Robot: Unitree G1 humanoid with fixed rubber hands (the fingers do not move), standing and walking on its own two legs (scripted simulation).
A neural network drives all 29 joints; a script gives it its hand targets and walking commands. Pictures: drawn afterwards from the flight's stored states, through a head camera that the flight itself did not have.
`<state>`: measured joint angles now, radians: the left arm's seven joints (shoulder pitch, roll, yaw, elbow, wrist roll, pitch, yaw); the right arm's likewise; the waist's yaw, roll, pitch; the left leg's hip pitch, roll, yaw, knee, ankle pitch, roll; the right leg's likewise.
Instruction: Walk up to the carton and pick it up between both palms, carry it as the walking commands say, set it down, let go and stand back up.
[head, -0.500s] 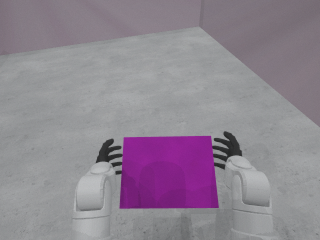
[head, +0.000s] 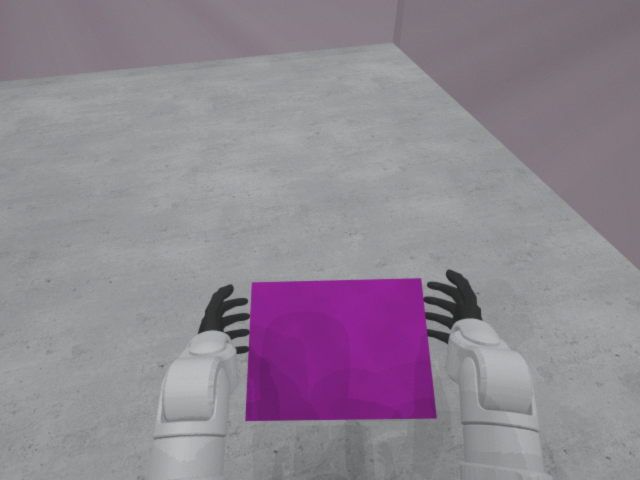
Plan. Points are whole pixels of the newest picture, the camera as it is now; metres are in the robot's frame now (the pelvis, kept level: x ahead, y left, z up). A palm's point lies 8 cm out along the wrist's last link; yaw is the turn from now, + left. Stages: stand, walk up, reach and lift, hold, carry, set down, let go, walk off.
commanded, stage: carry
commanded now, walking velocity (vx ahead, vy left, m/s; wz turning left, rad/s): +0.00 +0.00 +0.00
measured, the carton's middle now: (337, 350) +0.31 -0.01 -0.04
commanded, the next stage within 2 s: hold in 0.80 s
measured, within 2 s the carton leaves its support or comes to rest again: neither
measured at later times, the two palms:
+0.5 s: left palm (214, 344) +0.27 +0.14 +0.05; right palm (465, 330) +0.28 -0.16 +0.06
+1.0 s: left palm (200, 374) +0.25 +0.16 +0.02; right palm (439, 344) +0.28 -0.14 +0.03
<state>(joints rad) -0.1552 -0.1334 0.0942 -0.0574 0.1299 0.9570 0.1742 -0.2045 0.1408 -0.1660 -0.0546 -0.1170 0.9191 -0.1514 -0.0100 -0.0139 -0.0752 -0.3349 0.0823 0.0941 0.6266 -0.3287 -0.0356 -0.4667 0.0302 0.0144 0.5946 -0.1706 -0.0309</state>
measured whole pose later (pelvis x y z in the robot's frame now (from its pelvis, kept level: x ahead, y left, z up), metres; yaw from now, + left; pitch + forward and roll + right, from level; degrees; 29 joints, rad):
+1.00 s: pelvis -0.01 +0.00 +0.00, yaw +0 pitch -2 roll +1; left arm -0.18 -0.13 0.11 0.21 0.20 0.81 0.12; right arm -0.21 0.14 -0.21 0.16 -0.14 0.77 -0.18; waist 0.08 0.02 -0.01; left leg -0.26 0.06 0.06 0.62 -0.33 -0.04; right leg -0.39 0.03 0.01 0.59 -0.17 -0.03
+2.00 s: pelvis -0.02 -0.01 +0.01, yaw +4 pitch -7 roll +1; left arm -0.41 -0.13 0.34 0.66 0.27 0.63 0.12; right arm -0.45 0.14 -0.35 0.67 -0.23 0.56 -0.21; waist 0.08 0.01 -0.03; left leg -0.15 0.04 -0.01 0.54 -0.28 -0.04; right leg -0.25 0.03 -0.01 0.52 -0.16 -0.03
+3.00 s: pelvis -0.04 +0.00 -0.09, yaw +5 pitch +31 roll +1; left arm -0.56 -0.15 0.37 0.49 0.27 0.29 0.08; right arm -0.58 0.14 -0.42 0.49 -0.27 0.25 -0.11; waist 0.03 0.00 -0.10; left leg -1.25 0.01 -0.03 1.10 -0.40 -0.03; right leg -1.33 0.02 0.00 1.02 -0.23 -0.03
